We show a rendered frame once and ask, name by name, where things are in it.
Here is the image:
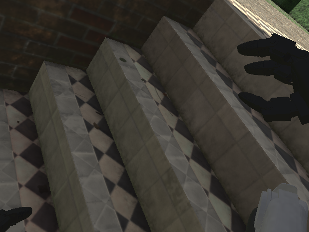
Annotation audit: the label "right robot hand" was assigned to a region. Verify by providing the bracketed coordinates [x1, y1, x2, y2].
[237, 33, 309, 125]

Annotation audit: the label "left robot hand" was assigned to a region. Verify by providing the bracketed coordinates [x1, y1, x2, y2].
[0, 207, 33, 232]

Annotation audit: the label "robot right thigh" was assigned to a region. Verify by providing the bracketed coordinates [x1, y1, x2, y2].
[254, 188, 307, 232]

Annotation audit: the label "right robot foot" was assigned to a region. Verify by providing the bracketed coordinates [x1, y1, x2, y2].
[245, 207, 258, 232]

